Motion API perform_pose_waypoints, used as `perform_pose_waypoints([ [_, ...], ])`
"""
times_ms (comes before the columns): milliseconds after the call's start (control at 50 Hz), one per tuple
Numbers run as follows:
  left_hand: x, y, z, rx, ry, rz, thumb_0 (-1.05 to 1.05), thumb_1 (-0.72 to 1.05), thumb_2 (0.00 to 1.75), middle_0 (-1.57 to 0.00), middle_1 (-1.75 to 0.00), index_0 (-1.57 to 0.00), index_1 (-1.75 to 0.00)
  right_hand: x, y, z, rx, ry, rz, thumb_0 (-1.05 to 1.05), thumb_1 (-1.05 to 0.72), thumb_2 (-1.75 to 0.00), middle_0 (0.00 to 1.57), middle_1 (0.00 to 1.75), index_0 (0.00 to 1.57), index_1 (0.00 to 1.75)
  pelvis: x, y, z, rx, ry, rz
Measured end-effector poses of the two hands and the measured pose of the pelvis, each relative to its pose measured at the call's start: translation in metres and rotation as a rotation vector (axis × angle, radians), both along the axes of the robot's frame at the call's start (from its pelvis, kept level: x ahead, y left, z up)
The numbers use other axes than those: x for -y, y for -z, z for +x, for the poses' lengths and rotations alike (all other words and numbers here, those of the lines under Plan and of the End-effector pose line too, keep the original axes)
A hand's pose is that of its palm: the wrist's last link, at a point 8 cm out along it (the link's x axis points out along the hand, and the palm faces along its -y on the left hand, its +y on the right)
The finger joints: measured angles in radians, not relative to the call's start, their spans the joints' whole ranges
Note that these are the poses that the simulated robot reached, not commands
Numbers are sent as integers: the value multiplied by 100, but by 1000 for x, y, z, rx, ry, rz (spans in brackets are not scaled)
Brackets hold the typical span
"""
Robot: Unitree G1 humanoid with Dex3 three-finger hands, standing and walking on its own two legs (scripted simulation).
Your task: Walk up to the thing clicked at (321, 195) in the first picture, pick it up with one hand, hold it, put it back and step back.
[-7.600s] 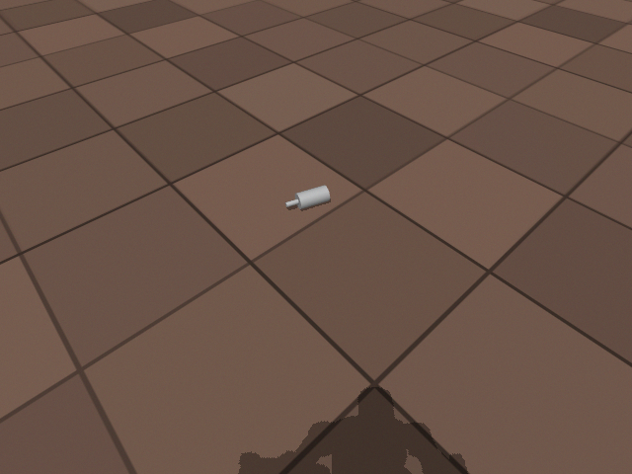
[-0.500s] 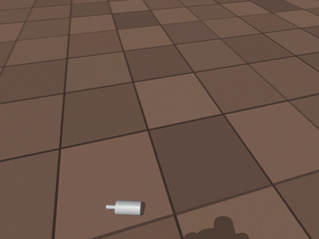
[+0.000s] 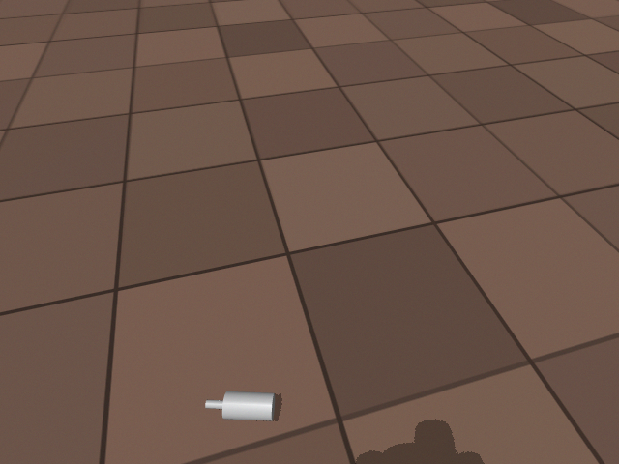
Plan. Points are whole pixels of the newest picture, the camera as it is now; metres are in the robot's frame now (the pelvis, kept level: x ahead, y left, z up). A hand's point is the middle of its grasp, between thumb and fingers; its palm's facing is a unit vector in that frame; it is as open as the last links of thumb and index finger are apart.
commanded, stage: stand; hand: left
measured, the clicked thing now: (239, 405) +0.46 +0.24 -0.74
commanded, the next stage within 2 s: walk up in 0.74 s
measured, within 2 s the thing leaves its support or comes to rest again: neither
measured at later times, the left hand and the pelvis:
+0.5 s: hand out of the picture +0.07 +0.26 -0.16, palm faces -0.03 -0.94 -0.35, open 7.4 cm; pelvis +0.00 +0.00 +0.00, yaw +0 degrees
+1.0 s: hand out of the picture +0.08 +0.26 -0.16, palm faces +0.00 -0.94 -0.34, open 7.4 cm; pelvis +0.02 +0.00 -0.01, yaw +0 degrees
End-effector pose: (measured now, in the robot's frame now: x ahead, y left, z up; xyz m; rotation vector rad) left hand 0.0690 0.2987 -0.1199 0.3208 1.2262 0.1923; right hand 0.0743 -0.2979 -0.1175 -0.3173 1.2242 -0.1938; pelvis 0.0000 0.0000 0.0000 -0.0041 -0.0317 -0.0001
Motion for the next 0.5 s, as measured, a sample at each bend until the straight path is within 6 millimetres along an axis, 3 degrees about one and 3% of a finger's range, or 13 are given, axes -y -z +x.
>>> perform_pose_waypoints([
  [500,0,-1,-8,-11,-5,4,1,91,89,-20,-30,-20,-30,1,2,-9,-6,5,3,1,-90,-90,20,30,20,30,1,0,-3,6,3,3],
])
